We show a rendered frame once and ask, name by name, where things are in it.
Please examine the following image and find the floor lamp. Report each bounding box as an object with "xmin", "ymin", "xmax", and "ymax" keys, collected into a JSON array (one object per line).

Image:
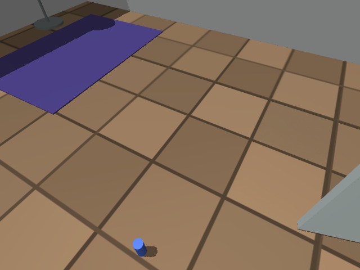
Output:
[{"xmin": 34, "ymin": 0, "xmax": 64, "ymax": 30}]

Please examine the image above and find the can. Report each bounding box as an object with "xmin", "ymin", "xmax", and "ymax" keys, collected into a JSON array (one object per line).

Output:
[{"xmin": 133, "ymin": 238, "xmax": 147, "ymax": 257}]

